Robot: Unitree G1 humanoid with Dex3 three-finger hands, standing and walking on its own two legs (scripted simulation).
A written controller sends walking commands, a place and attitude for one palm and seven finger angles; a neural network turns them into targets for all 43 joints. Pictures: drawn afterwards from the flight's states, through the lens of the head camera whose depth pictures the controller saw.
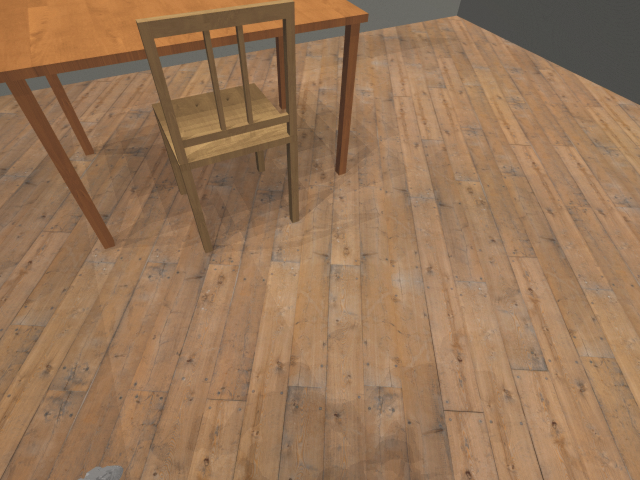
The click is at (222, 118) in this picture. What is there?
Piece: chair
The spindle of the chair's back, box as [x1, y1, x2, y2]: [202, 30, 226, 130]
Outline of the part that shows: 202,31 220,127 223,130 226,129 208,30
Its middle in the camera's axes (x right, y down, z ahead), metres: -0.32 -0.46 +1.15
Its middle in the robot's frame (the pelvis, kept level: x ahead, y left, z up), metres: +1.15 +0.37 -0.08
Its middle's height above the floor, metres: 0.69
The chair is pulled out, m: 0.00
